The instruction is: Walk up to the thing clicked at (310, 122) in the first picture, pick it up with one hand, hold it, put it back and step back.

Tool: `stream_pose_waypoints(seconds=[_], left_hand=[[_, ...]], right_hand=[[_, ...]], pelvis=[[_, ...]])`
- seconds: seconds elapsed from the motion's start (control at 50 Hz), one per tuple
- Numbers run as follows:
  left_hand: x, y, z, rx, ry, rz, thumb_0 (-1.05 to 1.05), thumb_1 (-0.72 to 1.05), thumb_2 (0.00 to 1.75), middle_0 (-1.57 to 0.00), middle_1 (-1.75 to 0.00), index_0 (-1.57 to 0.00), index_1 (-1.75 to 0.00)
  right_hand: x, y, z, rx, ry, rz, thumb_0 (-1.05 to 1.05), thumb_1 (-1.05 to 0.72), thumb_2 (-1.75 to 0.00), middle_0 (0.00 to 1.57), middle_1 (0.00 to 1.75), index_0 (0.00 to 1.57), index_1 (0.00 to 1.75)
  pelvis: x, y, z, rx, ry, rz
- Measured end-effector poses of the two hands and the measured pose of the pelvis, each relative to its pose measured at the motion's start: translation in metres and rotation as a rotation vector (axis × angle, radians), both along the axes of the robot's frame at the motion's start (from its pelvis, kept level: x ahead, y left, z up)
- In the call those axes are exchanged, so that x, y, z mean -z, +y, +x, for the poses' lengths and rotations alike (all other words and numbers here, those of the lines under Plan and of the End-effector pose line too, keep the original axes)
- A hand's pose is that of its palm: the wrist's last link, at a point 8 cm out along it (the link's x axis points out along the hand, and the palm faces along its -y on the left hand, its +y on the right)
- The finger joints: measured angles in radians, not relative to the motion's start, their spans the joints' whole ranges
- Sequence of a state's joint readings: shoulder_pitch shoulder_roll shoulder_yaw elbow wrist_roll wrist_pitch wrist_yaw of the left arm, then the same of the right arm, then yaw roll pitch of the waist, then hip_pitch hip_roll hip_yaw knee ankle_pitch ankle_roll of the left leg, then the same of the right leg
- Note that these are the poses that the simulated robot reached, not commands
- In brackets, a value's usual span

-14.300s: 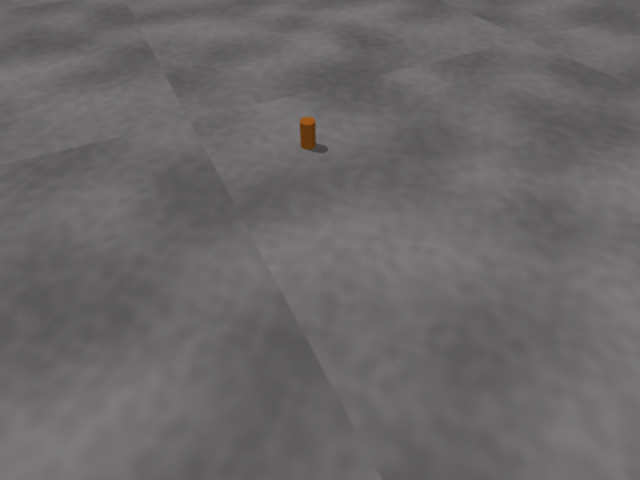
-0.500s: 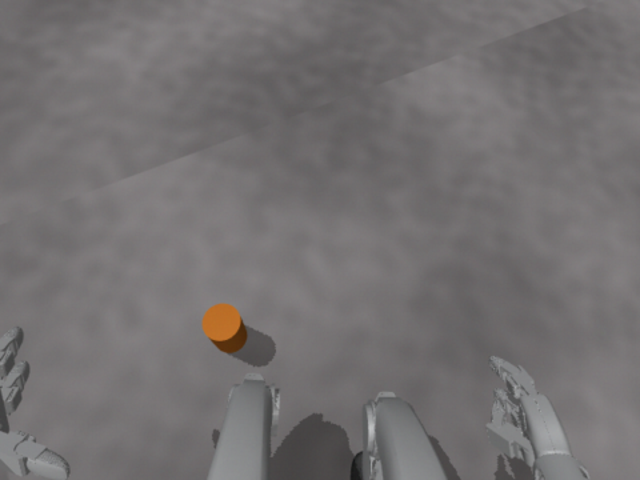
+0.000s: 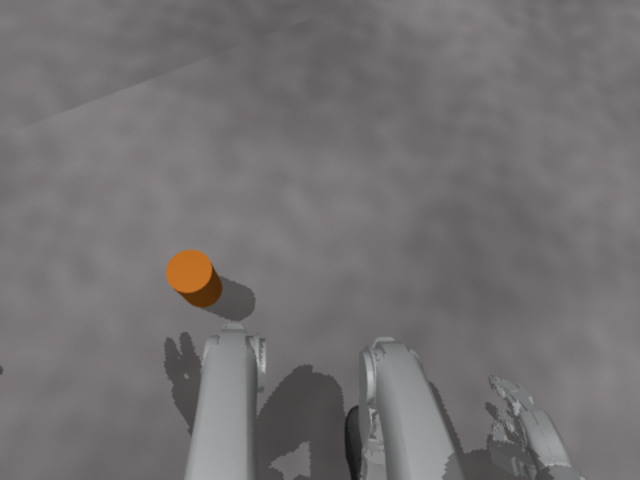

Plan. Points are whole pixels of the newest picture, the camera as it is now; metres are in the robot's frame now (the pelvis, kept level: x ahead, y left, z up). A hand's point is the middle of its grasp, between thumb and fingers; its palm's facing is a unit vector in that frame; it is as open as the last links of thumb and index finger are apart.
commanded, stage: go down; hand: left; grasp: from the side
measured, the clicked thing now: (196, 280) +0.43 +0.25 -0.39
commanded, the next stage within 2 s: approach in 1.38 s
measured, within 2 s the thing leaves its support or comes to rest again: neither
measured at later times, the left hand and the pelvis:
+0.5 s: hand out of the picture +0.32 +0.42 -0.07, palm faces +0.28 -0.95 -0.13, open 17.2 cm; pelvis -0.01 +0.00 -0.06, yaw -2 degrees
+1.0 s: hand out of the picture +0.33 +0.43 -0.08, palm faces +0.28 -0.95 -0.11, open 17.4 cm; pelvis -0.02 +0.00 -0.09, yaw -3 degrees
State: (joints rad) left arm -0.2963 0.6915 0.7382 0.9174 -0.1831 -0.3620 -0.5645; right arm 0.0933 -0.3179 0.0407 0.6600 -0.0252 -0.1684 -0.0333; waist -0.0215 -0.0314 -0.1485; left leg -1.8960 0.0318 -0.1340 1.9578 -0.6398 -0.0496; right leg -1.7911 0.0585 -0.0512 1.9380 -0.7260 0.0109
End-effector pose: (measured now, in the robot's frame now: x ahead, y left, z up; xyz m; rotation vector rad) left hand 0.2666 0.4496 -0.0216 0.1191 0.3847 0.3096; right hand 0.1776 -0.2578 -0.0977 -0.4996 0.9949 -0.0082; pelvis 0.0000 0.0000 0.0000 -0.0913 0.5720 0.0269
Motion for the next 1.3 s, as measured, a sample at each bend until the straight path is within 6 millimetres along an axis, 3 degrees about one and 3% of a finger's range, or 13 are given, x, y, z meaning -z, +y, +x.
stream_pose_waypoints(seconds=[0.36,0.56,0.9,1.3], left_hand=[[0.027,0.016,0.018,0.012,-0.108,-0.006,-0.01,-0.49,0.09,-0.05,-0.09,-0.04,-0.09],[0.037,0.022,0.022,0.019,-0.144,-0.010,-0.01,-0.49,0.10,-0.05,-0.09,-0.04,-0.09],[0.047,0.027,0.029,0.023,-0.171,-0.009,-0.01,-0.52,0.09,-0.04,-0.08,-0.04,-0.09],[0.062,0.033,0.029,0.022,-0.215,-0.016,-0.01,-0.50,0.09,-0.04,-0.06,-0.03,-0.07]], right_hand=[[0.046,-0.006,-0.008,-0.028,0.010,-0.029,0.00,-0.90,-0.90,0.21,0.30,0.20,0.30],[0.063,-0.005,-0.014,-0.045,0.011,-0.038,0.00,-0.90,-0.90,0.21,0.30,0.20,0.30],[0.075,-0.005,-0.029,-0.033,0.041,-0.043,0.00,-0.90,-0.90,0.21,0.30,0.20,0.30],[0.085,-0.007,-0.020,-0.064,0.042,-0.065,0.00,-0.91,-0.90,0.21,0.30,0.20,0.30]], pelvis=[[0.049,-0.001,-0.010,0.018,-0.008,-0.007],[0.068,0.000,-0.015,0.025,-0.026,-0.012],[0.083,0.002,-0.017,0.031,-0.031,-0.020],[0.097,0.003,-0.016,0.036,-0.039,-0.028]])
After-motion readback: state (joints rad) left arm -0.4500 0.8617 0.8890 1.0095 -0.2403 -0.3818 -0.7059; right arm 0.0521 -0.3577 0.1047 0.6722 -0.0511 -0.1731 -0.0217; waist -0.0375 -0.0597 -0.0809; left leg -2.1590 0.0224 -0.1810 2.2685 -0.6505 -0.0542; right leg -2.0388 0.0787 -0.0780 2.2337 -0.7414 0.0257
